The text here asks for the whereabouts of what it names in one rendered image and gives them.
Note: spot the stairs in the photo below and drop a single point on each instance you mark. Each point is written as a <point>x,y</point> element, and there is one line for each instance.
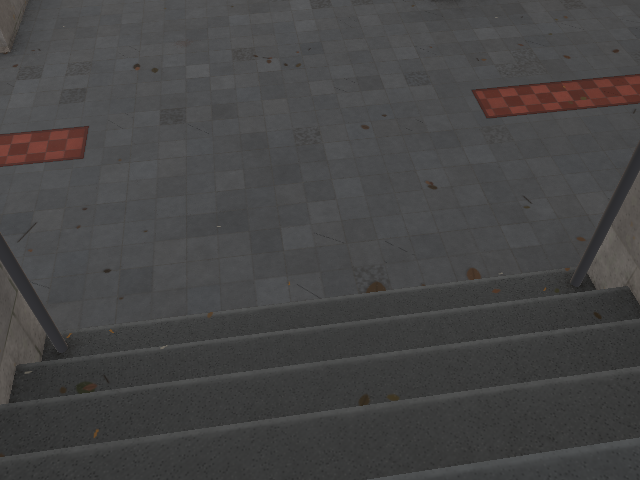
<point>352,387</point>

